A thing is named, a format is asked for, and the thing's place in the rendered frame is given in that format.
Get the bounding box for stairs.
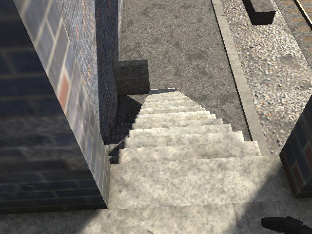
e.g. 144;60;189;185
118;88;261;164

